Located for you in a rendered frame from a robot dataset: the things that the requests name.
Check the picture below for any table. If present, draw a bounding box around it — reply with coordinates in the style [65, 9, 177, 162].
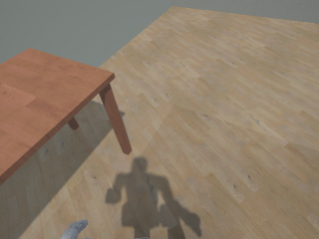
[0, 48, 132, 185]

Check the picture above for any left robot hand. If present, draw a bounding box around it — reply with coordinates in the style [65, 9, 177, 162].
[60, 219, 89, 239]

